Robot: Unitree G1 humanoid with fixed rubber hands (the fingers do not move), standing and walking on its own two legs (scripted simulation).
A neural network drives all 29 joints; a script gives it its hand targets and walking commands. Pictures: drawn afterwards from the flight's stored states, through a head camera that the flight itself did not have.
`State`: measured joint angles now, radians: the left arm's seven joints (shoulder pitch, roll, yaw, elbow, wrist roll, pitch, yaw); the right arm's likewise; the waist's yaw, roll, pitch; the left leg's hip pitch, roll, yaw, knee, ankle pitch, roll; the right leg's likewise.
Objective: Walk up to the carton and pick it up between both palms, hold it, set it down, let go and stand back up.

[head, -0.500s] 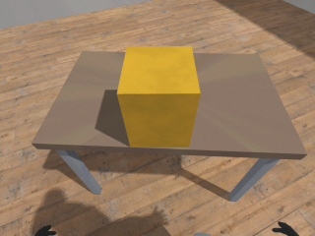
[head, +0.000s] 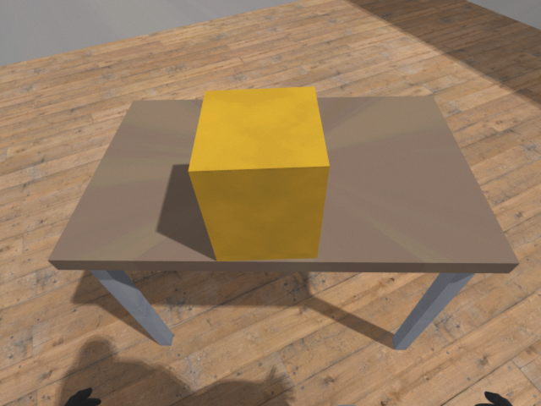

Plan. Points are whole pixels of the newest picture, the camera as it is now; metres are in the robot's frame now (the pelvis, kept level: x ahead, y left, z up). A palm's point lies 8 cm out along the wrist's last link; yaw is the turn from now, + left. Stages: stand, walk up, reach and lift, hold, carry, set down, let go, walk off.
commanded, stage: walk up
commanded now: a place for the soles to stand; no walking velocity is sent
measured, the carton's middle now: (263, 178) +0.51 +0.02 +0.03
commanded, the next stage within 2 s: none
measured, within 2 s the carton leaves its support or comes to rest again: neither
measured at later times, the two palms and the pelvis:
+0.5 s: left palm (9, 389) +0.18 +0.42 -0.08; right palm out of the picture +0.08 -0.25 -0.08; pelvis +0.08 +0.09 +0.01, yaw -2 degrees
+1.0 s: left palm (42, 340) +0.26 +0.41 -0.10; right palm (455, 378) +0.18 -0.25 -0.07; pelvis +0.12 +0.09 +0.00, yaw -4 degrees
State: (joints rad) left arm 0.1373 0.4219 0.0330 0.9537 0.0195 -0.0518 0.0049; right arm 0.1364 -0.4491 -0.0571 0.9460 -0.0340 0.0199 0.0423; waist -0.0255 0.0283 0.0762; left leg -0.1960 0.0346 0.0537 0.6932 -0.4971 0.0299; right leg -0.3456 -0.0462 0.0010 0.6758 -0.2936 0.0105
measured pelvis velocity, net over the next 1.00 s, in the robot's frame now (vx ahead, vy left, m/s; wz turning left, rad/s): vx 0.12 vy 0.09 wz -0.08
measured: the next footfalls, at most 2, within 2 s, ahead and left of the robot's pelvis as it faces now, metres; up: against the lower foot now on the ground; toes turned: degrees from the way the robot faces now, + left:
left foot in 0.18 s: +0.09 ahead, +0.17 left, +0.00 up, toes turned +4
right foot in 0.60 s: +0.23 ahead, -0.03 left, +0.00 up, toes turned -5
